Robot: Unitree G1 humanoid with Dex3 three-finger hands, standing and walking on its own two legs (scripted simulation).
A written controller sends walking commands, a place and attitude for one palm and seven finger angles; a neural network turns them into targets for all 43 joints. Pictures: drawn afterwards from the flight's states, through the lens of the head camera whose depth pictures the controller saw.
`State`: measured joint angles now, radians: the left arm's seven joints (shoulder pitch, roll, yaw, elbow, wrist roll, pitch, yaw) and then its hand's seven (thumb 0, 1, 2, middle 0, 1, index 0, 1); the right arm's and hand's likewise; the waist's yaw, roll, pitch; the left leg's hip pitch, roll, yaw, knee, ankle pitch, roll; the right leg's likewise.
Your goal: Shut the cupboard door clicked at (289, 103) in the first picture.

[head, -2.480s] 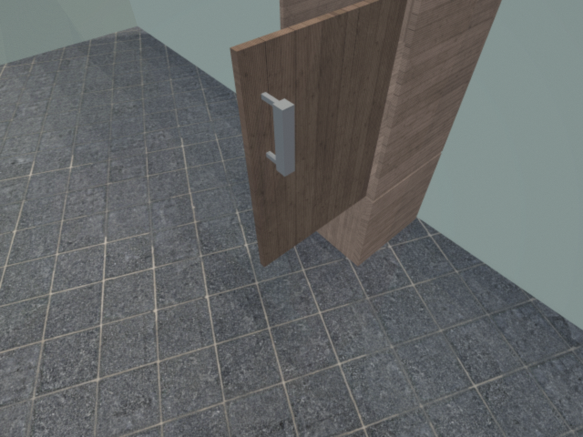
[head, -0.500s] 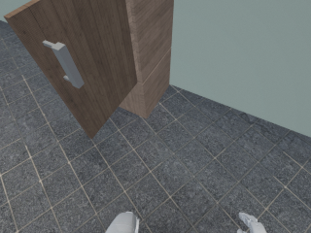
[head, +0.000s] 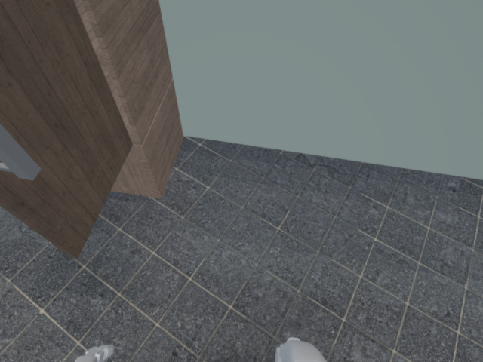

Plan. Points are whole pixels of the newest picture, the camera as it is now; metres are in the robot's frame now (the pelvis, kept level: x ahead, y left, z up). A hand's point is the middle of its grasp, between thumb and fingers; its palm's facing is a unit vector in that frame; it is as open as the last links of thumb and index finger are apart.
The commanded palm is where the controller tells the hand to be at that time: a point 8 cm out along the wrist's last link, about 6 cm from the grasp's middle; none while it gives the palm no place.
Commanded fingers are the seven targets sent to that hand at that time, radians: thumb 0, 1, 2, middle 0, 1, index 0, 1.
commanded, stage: walk around to get in front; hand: left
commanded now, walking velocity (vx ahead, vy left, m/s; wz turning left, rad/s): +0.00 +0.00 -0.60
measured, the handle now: out of the picture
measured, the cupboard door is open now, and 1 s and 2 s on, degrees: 90 90 90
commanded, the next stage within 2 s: none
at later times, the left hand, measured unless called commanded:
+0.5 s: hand (168, 345) +0.15 +0.15 -0.18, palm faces -0.25 -0.95 -0.19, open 7.4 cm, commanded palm none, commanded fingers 0.00 0.90 0.90 -0.20 -0.30 -0.20 -0.30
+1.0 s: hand (220, 292) +0.25 +0.06 -0.17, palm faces -0.56 -0.78 -0.28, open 7.4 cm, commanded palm none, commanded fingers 0.00 0.90 0.90 -0.20 -0.30 -0.20 -0.30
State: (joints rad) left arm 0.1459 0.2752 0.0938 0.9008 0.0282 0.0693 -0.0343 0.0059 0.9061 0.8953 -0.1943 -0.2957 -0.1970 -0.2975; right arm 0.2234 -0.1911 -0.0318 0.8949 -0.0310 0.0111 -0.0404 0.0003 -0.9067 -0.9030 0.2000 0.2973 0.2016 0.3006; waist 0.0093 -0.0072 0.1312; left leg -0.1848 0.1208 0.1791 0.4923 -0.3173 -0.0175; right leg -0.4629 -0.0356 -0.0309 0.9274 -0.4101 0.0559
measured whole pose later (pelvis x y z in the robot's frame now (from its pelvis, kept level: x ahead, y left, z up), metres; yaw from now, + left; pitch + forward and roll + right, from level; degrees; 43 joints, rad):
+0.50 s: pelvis +0.03 -0.02 -0.01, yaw -16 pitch +2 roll +0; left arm 0.18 0.20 0.06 0.91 0.03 0.04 0.00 0.00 0.90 0.89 -0.20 -0.30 -0.21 -0.30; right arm 0.14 -0.20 -0.05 0.88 0.00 0.03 -0.03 0.00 -0.91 -0.90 0.20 0.30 0.20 0.30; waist 0.01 -0.03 0.09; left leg -0.34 0.03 0.02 0.67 -0.35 -0.07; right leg -0.31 0.08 0.12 0.55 -0.27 -0.02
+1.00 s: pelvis +0.04 -0.05 -0.02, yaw -35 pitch +1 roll +0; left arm 0.12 0.22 0.07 0.89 0.02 0.02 -0.02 0.01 0.90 0.89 -0.20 -0.30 -0.20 -0.30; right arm 0.25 -0.24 -0.06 0.94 -0.01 0.06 -0.03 0.00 -0.91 -0.90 0.20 0.30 0.20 0.30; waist -0.02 0.05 0.13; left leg -0.34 0.14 0.14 0.98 -0.55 -0.06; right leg -0.34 0.00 -0.07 0.67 -0.34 -0.05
